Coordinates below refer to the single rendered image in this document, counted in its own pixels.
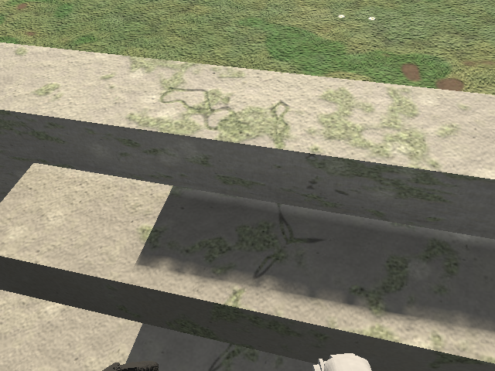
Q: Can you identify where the robot right thigh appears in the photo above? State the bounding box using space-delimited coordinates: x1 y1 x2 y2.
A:
312 353 371 371

